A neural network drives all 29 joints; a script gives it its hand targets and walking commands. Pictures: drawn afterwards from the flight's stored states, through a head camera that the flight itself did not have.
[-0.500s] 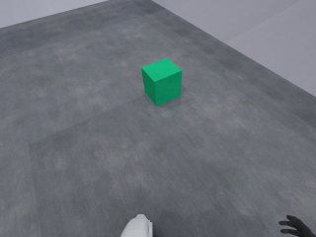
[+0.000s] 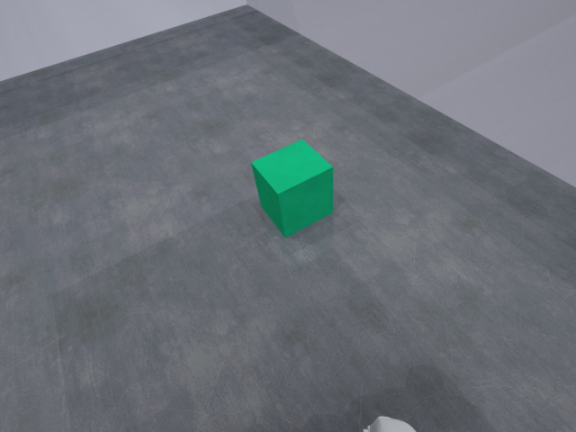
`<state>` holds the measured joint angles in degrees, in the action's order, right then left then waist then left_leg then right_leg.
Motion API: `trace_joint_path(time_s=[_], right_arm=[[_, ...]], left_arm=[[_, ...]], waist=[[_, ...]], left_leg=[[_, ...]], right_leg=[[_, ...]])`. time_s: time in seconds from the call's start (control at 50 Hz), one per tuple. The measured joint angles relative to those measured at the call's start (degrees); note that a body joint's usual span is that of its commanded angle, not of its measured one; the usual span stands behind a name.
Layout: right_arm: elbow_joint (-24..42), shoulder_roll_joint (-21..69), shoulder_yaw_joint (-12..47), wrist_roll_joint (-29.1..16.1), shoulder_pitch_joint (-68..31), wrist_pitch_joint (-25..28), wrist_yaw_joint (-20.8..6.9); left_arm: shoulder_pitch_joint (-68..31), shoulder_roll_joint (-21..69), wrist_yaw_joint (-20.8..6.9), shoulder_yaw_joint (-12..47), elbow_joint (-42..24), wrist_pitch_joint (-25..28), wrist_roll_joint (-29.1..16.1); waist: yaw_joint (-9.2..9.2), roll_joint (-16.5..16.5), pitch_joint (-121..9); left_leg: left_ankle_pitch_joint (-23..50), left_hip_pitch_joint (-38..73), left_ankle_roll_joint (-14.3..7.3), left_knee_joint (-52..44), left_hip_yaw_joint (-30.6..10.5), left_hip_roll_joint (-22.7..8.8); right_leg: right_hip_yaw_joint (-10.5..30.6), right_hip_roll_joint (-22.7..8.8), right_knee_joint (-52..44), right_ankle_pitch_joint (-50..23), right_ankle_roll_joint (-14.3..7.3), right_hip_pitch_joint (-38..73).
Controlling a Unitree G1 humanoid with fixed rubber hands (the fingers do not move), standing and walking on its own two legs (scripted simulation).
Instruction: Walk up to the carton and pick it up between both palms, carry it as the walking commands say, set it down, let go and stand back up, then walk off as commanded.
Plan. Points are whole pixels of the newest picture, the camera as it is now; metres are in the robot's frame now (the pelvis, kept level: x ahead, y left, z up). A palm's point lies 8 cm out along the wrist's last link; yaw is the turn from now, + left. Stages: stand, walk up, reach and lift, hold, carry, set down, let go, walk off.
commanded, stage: walk up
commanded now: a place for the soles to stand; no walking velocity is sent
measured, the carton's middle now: (293, 188) +1.15 +0.06 -0.61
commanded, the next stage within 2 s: none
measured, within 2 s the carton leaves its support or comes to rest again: neither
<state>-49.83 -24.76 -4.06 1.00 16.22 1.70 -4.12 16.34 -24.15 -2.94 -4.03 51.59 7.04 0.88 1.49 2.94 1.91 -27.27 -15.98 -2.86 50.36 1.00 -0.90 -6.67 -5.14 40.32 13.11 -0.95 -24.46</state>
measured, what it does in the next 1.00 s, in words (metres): walks ahead: left foot, then right foot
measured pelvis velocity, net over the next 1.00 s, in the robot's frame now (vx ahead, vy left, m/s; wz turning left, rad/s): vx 0.39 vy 0.10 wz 0.02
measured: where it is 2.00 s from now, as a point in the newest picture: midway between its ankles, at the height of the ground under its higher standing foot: (267, 298)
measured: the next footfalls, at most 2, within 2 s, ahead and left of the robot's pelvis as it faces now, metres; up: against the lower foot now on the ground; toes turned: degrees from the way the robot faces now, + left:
left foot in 0.32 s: +0.29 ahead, +0.17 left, +0.00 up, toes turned +8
right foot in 0.62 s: +0.37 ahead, -0.08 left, +0.00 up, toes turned -5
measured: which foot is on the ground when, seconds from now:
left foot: up 0.00-0.30, down 0.32-0.64, up 0.66-0.94, down 0.96-1.00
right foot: down 0.00-0.34, up 0.36-0.60, down 0.62-0.96, up 0.98-1.00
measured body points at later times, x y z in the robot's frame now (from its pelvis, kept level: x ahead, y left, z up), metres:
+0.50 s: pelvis +0.20 +0.05 +0.01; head +0.21 +0.05 +0.46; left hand +0.24 +0.38 -0.11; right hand +0.35 -0.26 -0.08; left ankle +0.25 +0.16 -0.71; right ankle +0.20 -0.09 -0.68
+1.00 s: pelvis +0.39 +0.10 -0.01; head +0.41 +0.10 +0.44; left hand +0.40 +0.45 -0.11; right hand +0.53 -0.23 -0.10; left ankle +0.49 +0.23 -0.72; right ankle +0.33 -0.07 -0.70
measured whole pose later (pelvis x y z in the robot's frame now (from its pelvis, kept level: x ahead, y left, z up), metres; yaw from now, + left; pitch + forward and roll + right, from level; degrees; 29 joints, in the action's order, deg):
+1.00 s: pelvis +0.39 +0.10 -0.01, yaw +1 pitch -2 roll +0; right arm -48.0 -25.0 -5.8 1.7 10.9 2.9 -5.1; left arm 21.2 -27.4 -0.7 -3.3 51.7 4.9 0.0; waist -2.0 0.1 3.7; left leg -11.0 -26.7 -0.4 41.1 4.3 -3.8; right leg -2.4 -8.2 51.3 28.1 -0.3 -15.5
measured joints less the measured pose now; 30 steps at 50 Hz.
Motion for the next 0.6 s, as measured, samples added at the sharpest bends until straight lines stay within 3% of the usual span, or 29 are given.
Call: trace_joint_path(time_s=[0.04, 0.08, 0.16, 0.24, 0.32, 0.34, 0.4, 0.44, 0.56, 0.6], right_arm=[[-1.3, -0.5, -0.1, 0.0, -0.2, -0.5, 0.3], [-1.8, -0.8, -0.3, -0.1, -1.1, -0.5, 0.3], [-1.0, -0.5, -0.5, 0.3, -3.7, -0.6, -0.8], [0.2, 0.4, -0.4, 0.4, -6.4, -0.7, -2.0], [0.8, 0.6, -0.7, 0.6, -8.1, -0.2, -2.6], [1.0, 0.5, -0.9, 0.8, -8.6, 0.3, -2.4], [2.4, 1.1, -0.9, 0.1, -9.5, 1.5, -0.8], [2.9, 1.7, -0.4, -0.5, -8.9, 1.6, 0.0], [3.2, 1.3, 0.1, 0.4, -5.3, 1.2, 0.0], [3.1, 0.6, 0.0, 0.4, -3.6, 0.7, -0.1]], left_arm=[[-0.4, 0.3, 0.7, 0.2, -0.9, 0.3, -0.5], [-0.2, 0.5, 1.3, 0.4, -1.7, 0.3, -0.6], [1.2, 0.0, 1.5, 0.6, -2.1, 0.3, -0.5], [2.8, -1.4, 1.4, 0.4, -1.8, -0.2, -0.7], [4.6, -2.7, 1.5, 0.7, -1.1, -1.2, -0.7], [5.0, -2.9, 1.6, 0.8, -0.9, -1.5, -0.9], [4.0, -2.3, 2.0, 1.4, 0.1, -2.8, -1.3], [3.1, -1.8, 2.0, 1.6, 0.5, -3.0, -1.3], [1.2, 0.3, 0.6, 1.5, 0.7, -2.1, -0.3], [1.2, 0.7, 0.4, 1.2, 0.8, -1.8, -0.2]], waist=[[-0.51, 1.0, 0.6], [-0.99, 1.7, 1.3], [-1.91, 1.6, 2.1], [-3.29, 0.3, 2.4], [-4.29, -1.4, 0.9], [-4.3, -2.0, 0.6], [-3.49, -3.2, 1.1], [-2.84, -3.9, 0.8], [-0.58, -4.0, 0.7], [0.14, -3.0, 0.4]], left_leg=[[1.4, -4.9, 0.1, 10.4, -1.2, 0.3], [3.9, -9.0, 0.9, 13.6, -0.9, -0.7], [6.6, -13.6, 2.5, 4.4, 0.2, -3.3], [11.8, -14.2, 2.6, -6.1, 0.8, -4.8], [13.6, -10.0, 1.5, -14.9, 2.6, -3.7], [16.5, -9.4, 1.2, -15.3, 2.8, -2.8], [15.4, -9.2, 1.3, -11.0, 3.6, -1.9], [13.4, -7.7, 0.9, -11.3, 4.1, -1.7], [10.3, -2.5, 0.7, -13.2, 6.2, -1.2], [8.1, -1.3, 1.0, -12.1, 6.5, -1.6]], right_leg=[[-1.0, 0.2, 0.0, 3.1, 0.0, 2.3], [-2.0, 0.3, -2.0, 3.6, 0.2, 5.0], [-3.0, 0.3, -5.9, 4.4, 0.5, 9.8], [-3.4, 0.0, -7.6, 6.5, 1.5, 13.8], [-3.3, -1.5, -4.7, 11.4, 2.7, 16.0], [-2.8, -2.5, -1.1, 13.0, 2.0, 15.0], [3.6, -0.9, 17.2, 14.1, -0.4, 7.4], [4.7, 0.1, 22.6, 13.1, -0.9, 2.9], [2.7, -0.7, 8.3, 12.9, -0.5, -1.7], [1.7, -0.1, 2.3, 8.2, -0.6, -0.8]])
